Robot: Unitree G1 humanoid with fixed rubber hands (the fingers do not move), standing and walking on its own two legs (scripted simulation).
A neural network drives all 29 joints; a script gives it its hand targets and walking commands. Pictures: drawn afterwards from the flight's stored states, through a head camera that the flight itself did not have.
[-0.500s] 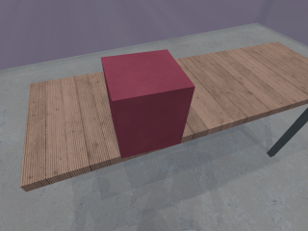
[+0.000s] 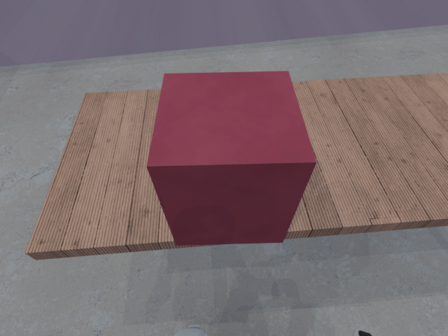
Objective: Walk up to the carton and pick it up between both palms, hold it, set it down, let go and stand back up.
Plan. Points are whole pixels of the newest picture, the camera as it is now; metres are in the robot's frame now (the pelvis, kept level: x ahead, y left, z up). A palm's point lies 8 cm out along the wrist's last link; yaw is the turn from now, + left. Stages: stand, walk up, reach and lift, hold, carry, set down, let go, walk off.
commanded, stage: walk up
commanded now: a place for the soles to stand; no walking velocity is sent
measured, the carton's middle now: (228, 164) +0.41 +0.02 +0.08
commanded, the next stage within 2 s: none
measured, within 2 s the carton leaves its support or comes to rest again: neither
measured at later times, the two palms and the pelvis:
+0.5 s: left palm out of the picture +0.09 +0.24 -0.10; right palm out of the picture +0.14 -0.24 -0.12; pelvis +0.02 -0.01 +0.01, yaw +6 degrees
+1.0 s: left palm out of the picture +0.01 +0.26 -0.12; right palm out of the picture +0.12 -0.22 -0.11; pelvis +0.01 +0.01 +0.01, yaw +7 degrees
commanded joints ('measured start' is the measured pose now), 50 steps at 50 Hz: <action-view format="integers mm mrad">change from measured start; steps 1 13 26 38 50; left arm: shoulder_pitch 3 63 -92 -24 11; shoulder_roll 155 94 145 115 132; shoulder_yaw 23 32 38 28 12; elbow -87 -92 -116 -63 -9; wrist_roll -4 -32 -50 -48 -41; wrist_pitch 8 -12 -4 20 -20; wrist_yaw -9 7 -10 -8 -2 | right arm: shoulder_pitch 176 -109 -60 -53 -24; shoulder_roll -122 -74 -89 -159 -122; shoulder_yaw -49 -3 21 17 25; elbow -25 -84 30 59 104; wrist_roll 7 -2 17 42 26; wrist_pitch -24 29 3 15 4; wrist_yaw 0 -17 16 8 5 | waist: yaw -99 17 -41 -12 -43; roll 44 8 -81 115 -35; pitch -282 -256 -128 -124 -145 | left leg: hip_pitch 403 176 212 80 187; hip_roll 79 98 41 133 60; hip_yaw -121 -187 -117 -332 -209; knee -221 -68 -221 -508 -340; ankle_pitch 506 485 221 -244 48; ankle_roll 59 87 23 51 40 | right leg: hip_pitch -84 63 -102 -48 -104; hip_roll -125 -8 -105 62 -9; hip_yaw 80 263 346 207 301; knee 162 -227 -304 -166 -297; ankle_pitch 420 342 198 -75 61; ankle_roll -59 -25 -105 -60 -63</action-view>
